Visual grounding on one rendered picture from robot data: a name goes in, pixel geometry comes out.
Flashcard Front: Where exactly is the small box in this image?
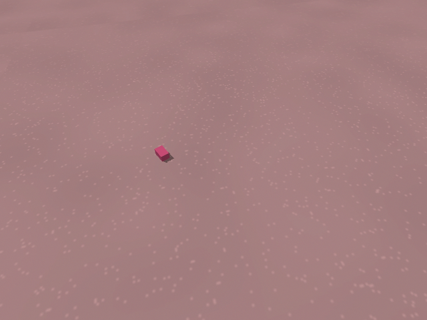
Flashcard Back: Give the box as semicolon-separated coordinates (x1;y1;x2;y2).
155;146;170;162

